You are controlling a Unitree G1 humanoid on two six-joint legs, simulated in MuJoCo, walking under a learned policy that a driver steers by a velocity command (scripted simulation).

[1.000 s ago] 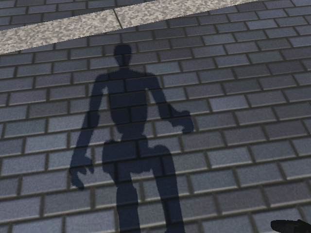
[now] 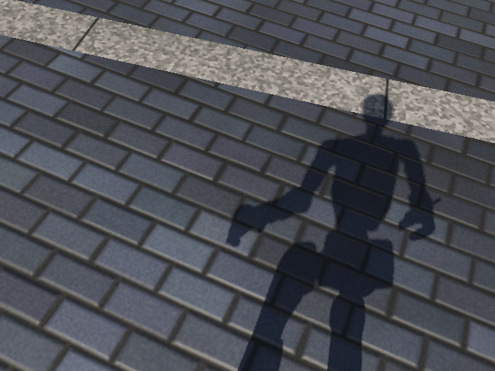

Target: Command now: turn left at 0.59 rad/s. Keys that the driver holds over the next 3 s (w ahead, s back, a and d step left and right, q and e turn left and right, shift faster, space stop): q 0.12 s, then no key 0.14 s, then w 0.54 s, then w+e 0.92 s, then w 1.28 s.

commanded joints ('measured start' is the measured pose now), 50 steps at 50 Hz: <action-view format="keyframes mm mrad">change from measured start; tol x32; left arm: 1 -9 63 14 -63 -7 -16 1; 50 -105 -16 -51 -122 -34 -96 -84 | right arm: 1 -35 -163 -46 -77 2 -13 -16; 50 187 -128 -23 146 3 -128 9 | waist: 1 10 158 -164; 13 22 184 -154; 16 -23 -223 -114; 32 -17 -87 -41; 35 -113 321 -168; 50 -81 91 65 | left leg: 1 203 215 -248 -124 422 179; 14 54 117 -352 -19 81 76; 16 -198 -81 -82 240 -372 -35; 20 -406 11 -69 532 -207 -87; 32 210 0 106 -41 15 -24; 35 521 418 -641 -276 -369 220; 50 266 234 80 -403 242 112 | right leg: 1 -55 4 44 -47 59 17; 15 517 -220 255 -788 307 -139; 18 413 -324 507 -928 -247 -316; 31 284 -217 209 -859 33 -251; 36 -297 -48 71 58 -101 -101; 50 -129 -54 -9 -453 536 -81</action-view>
